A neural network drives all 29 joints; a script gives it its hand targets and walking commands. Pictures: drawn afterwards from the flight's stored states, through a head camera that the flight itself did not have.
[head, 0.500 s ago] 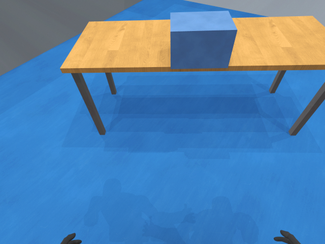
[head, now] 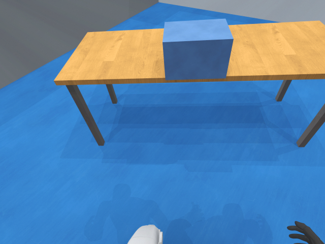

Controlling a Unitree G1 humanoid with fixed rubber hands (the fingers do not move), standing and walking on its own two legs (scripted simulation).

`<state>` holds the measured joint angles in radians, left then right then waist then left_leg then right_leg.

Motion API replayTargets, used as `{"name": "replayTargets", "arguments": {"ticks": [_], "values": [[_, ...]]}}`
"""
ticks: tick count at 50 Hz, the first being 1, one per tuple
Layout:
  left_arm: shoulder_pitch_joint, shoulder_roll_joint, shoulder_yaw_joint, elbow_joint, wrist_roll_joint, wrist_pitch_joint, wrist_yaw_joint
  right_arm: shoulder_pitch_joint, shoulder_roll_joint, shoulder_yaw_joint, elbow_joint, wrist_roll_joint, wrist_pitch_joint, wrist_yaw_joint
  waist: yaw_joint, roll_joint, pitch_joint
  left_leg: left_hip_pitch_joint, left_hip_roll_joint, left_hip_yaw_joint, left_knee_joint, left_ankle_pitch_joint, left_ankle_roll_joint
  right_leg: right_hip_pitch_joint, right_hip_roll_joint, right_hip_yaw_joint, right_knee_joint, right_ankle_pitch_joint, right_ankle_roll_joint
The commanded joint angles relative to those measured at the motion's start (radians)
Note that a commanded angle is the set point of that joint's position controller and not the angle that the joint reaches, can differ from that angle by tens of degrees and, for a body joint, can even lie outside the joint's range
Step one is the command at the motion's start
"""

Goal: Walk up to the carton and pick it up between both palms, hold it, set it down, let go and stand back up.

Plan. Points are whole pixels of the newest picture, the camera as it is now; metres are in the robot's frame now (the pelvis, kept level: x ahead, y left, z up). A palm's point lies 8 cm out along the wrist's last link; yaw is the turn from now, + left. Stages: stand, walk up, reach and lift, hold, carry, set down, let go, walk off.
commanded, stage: walk up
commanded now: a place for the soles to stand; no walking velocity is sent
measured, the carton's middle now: (194, 49) +0.95 -0.08 -0.02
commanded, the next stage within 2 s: none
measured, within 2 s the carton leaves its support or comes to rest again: neither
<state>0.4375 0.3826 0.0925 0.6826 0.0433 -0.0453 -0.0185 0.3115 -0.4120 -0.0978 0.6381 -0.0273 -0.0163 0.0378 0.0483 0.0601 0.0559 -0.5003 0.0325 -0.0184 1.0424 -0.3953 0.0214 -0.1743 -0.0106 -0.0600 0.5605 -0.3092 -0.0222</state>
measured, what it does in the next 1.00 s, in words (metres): walks ahead: left foot, then right foot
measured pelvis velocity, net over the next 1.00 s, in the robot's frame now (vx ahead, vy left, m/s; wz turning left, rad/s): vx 0.34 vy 0.00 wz -0.05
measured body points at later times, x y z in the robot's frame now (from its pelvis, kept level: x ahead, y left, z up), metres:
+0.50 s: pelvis +0.17 +0.01 -0.01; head +0.18 +0.01 +0.44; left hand +0.34 +0.31 -0.07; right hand +0.23 -0.33 -0.07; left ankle +0.18 +0.14 -0.73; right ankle +0.27 -0.14 -0.70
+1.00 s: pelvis +0.34 +0.00 -0.04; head +0.34 +0.01 +0.41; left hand +0.42 +0.33 -0.11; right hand +0.50 -0.33 -0.06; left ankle +0.42 +0.12 -0.73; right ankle +0.31 -0.14 -0.69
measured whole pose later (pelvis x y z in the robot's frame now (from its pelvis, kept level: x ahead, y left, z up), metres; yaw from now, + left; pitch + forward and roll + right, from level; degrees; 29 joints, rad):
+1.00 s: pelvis +0.34 +0.00 -0.04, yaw -3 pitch -5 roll +3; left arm 0.45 0.48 0.08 0.52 0.03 0.03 -0.03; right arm 0.32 -0.47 -0.06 0.46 -0.03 -0.04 -0.02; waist 0.06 -0.07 0.08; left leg -0.42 0.00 0.09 0.82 -0.32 0.02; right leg -0.39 -0.05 0.07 1.15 -0.60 -0.02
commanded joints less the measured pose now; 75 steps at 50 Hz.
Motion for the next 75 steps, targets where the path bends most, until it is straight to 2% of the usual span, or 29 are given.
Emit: {"name": "replayTargets", "arguments": {"ticks": [1, 9, 10, 11, 12, 14, 16, 25, 29, 30, 31, 32, 34, 40, 44, 45, 46, 47, 48, 50, 57, 59, 61, 62, 63, 64, 67, 69, 75], "values": [[-0.081, 0.274, 0.07, -0.148, 0.009, -0.038, 0.003, -0.016, -0.157, -0.049, -0.149, -0.007, -0.012, 0.016, -0.049, -0.2, 0.111, -0.044, 0.079, -0.035, -0.17, 0.087, -0.007, -0.126, -0.281, 0.318, -0.367, -0.285, -0.199], [-0.02, 0.223, 0.028, -0.184, -0.007, -0.006, -0.028, 0.095, -0.194, -0.062, -0.155, -0.006, -0.029, -0.011, -0.096, -0.04, 0.022, 0.466, -0.03, 0.071, -0.423, 0.132, 0.041, -0.306, -0.179, 0.082, 0.023, -0.241, -0.115], [0.006, 0.169, 0.013, -0.199, -0.015, -0.006, -0.033, 0.169, -0.253, -0.078, -0.144, -0.014, -0.035, -0.025, -0.129, 0.158, -0.048, 0.585, 0.061, -0.098, -0.51, -0.067, 0.086, -0.379, -0.106, -0.004, 0.32, -0.139, -0.085], [0.033, 0.147, 0.011, -0.235, -0.02, -0.002, -0.034, 0.226, -0.333, -0.081, -0.183, -0.023, -0.041, -0.041, -0.142, 0.308, -0.094, 0.597, 0.338, -0.656, -0.738, -0.321, 0.205, -0.527, 0.04, 0.002, 0.601, -0.31, -0.013], [-0.025, 0.25, 0.05, -0.251, -0.011, 0.019, -0.019, 0.203, -0.317, -0.084, -0.195, -0.009, -0.037, -0.05, -0.143, 0.164, -0.059, 0.51, 0.412, -0.856, -0.826, -0.391, 0.306, -0.556, 0.02, 0.15, 0.713, -0.316, -0.002], [-0.067, 0.271, 0.052, -0.261, -0.012, 0.02, -0.014, 0.183, -0.309, -0.073, -0.203, 0.003, -0.053, -0.064, -0.122, 0.0, -0.025, 0.48, 0.381, -0.628, -0.735, -0.126, 0.291, -0.581, -0.036, 0.192, 0.753, -0.267, -0.004], [-0.01, 0.217, 0.042, -0.244, -0.011, 0.012, -0.017, 0.144, -0.285, -0.059, -0.209, -0.004, -0.062, -0.068, -0.087, 0.048, -0.021, 0.391, 0.323, -0.417, -0.676, 0.098, 0.267, -0.521, -0.079, 0.188, 0.689, -0.24, 0.001], [-0.065, 0.194, 0.041, -0.258, -0.008, 0.039, -0.062, 0.02, -0.313, -0.06, -0.262, -0.004, -0.06, -0.054, -0.03, 0.13, 0.016, 0.025, 0.228, -0.117, -0.673, -0.139, 0.152, -0.102, -0.092, 0.076, 0.249, 0.062, -0.018], [0.115, 0.28, 0.087, -0.197, -0.007, 0.034, -0.037, 0.023, -0.229, -0.012, -0.253, -0.014, -0.031, -0.039, 0.082, -0.179, -0.017, -0.267, 0.132, 0.019, -0.242, -0.316, 0.085, 0.279, -0.003, 0.034, 0.177, -0.116, -0.055], [0.147, 0.333, 0.098, -0.211, -0.006, 0.024, -0.021, 0.045, -0.143, 0.017, -0.275, -0.004, -0.03, -0.029, 0.108, -0.405, -0.017, -0.316, 0.039, 0.128, 0.108, -0.236, 0.043, 0.194, -0.173, 0.347, -0.03, -0.413, -0.118], [0.11, 0.383, 0.101, -0.263, -0.017, 0.017, -0.012, -0.002, -0.189, -0.007, -0.336, 0.011, -0.022, -0.029, 0.1, -0.395, 0.027, -0.365, -0.041, 0.034, 0.247, -0.269, 0.013, 0.057, -0.393, 0.853, -0.335, -0.599, -0.269], [0.055, 0.393, 0.103, -0.283, -0.022, 0.01, -0.003, -0.034, -0.268, -0.039, -0.351, 0.006, -0.013, -0.042, 0.073, -0.278, 0.091, -0.33, 0.009, -0.064, 0.283, -0.237, 0.012, 0.002, -0.446, 0.932, -0.379, -0.596, -0.322], [0.031, 0.371, 0.087, -0.266, -0.019, 0.001, 0.018, 0.005, -0.268, -0.046, -0.301, 0.012, -0.019, -0.041, 0.028, -0.172, 0.077, -0.309, 0.056, -0.077, 0.271, -0.162, 0.01, 0.031, -0.392, 0.716, -0.256, -0.29, -0.286], [-0.061, 0.334, 0.059, -0.277, -0.011, -0.003, 0.015, 0.032, -0.208, -0.022, -0.249, 0.016, -0.02, -0.022, -0.033, -0.265, 0.089, -0.003, 0.048, 0.012, -0.103, -0.033, 0.007, -0.196, -0.282, 0.349, -0.162, 0.072, -0.21], [-0.073, 0.266, 0.031, -0.281, -0.021, 0.013, -0.008, 0.136, -0.228, -0.041, -0.193, 0.011, -0.029, -0.035, -0.093, -0.168, -0.01, 0.47, -0.049, 0.093, -0.377, 0.209, 0.016, -0.402, -0.168, 0.159, 0.063, -0.134, -0.104], [-0.066, 0.234, 0.018, -0.289, -0.02, 0.021, -0.016, 0.178, -0.263, -0.058, -0.182, 0.01, -0.026, -0.043, -0.122, -0.085, -0.052, 0.575, -0.042, 0.038, -0.41, 0.111, 0.044, -0.464, -0.131, 0.11, 0.197, -0.241, -0.083], [-0.047, 0.194, 0.008, -0.3, -0.02, 0.026, -0.025, 0.234, -0.304, -0.069, -0.189, -0.002, -0.03, -0.057, -0.155, 0.088, -0.107, 0.632, 0.127, -0.21, -0.495, -0.112, 0.104, -0.558, -0.075, 0.031, 0.435, -0.296, -0.043], [-0.062, 0.203, 0.019, -0.326, -0.021, 0.031, -0.021, 0.245, -0.356, -0.068, -0.219, -0.014, -0.031, -0.07, -0.158, 0.114, -0.094, 0.546, 0.338, -0.628, -0.675, -0.277, 0.2, -0.614, 0.026, 0.092, 0.65, -0.344, -0.009], [-0.1, 0.306, 0.058, -0.338, -0.015, 0.05, -0.006, 0.209, -0.359, -0.074, -0.238, -0.002, -0.029, -0.08, -0.166, 0.073, -0.085, 0.499, 0.441, -0.776, -0.77, -0.371, 0.308, -0.619, -0.007, 0.161, 0.731, -0.348, 0.003], [-0.099, 0.313, 0.046, -0.324, -0.012, 0.052, -0.002, 0.152, -0.356, -0.065, -0.241, 0.002, -0.045, -0.09, -0.115, 0.001, -0.009, 0.442, 0.413, -0.65, -0.729, -0.271, 0.304, -0.641, -0.074, 0.201, 0.739, -0.304, 0.007], [-0.055, 0.231, 0.031, -0.246, -0.02, 0.056, -0.024, -0.037, -0.3, -0.018, -0.281, 0.006, -0.059, -0.091, -0.015, 0.143, 0.052, -0.02, 0.238, -0.143, -0.561, 0.377, 0.153, -0.186, -0.103, 0.094, 0.365, -0.048, 0.001], [-0.036, 0.229, 0.039, -0.228, -0.024, 0.059, -0.018, -0.044, -0.315, -0.011, -0.278, 0.019, -0.043, -0.079, 0.006, 0.174, 0.005, -0.083, 0.189, -0.077, -0.47, 0.287, 0.098, 0.003, -0.052, 0.043, 0.222, 0.032, -0.016], [-0.051, 0.27, 0.05, -0.204, -0.018, 0.057, 0.001, 0.014, -0.258, 0.014, -0.258, 0.033, -0.023, -0.066, 0.002, 0.057, -0.036, -0.144, 0.129, -0.037, -0.307, 0.112, 0.057, 0.157, -0.009, 0.044, 0.068, 0.086, -0.019], [-0.094, 0.312, 0.059, -0.219, -0.019, 0.054, 0.008, 0.057, -0.224, 0.024, -0.259, 0.031, -0.018, -0.063, -0.01, -0.1, -0.078, -0.149, 0.089, 0.034, -0.206, 0.031, 0.015, 0.164, -0.129, 0.188, 0.022, 0.119, -0.05], [-0.159, 0.361, 0.055, -0.268, -0.03, 0.042, 0.013, 0.094, -0.194, 0.032, -0.258, 0.053, -0.014, -0.06, -0.033, -0.241, -0.105, -0.061, 0.033, 0.041, -0.099, -0.142, -0.038, -0.011, -0.345, 0.504, -0.138, 0.005, -0.15], [-0.23, 0.358, 0.04, -0.266, -0.055, 0.041, 0.015, 0.093, -0.279, -0.001, -0.224, 0.07, 0.01, -0.07, -0.027, -0.268, -0.083, 0.099, 0.04, -0.028, -0.049, -0.251, -0.028, -0.186, -0.379, 0.509, -0.157, -0.118, -0.23], [-0.323, 0.319, 0.014, -0.241, -0.061, 0.05, 0.018, 0.145, -0.283, -0.001, -0.146, 0.06, 0.001, -0.069, -0.085, -0.188, -0.05, 0.241, 0.036, -0.016, -0.313, -0.027, -0.002, -0.256, -0.251, 0.299, -0.06, -0.072, -0.124], [-0.33, 0.274, 0.002, -0.205, -0.081, 0.059, 0.006, 0.037, -0.325, 0.002, -0.133, 0.04, -0.021, -0.07, -0.034, -0.107, 0.028, 0.072, 0.14, -0.255, -0.56, 0.023, 0.03, -0.186, -0.107, 0.138, 0.094, -0.043, -0.011], [-0.374, 0.284, -0.016, -0.124, -0.064, 0.028, 0.003, -0.003, -0.271, 0.022, -0.05, 0.048, -0.023, -0.066, -0.065, -0.095, -0.061, 0.246, 0.052, -0.082, -0.444, 0.226, -0.02, -0.147, -0.201, 0.198, -0.044, 0.193, -0.065]]}}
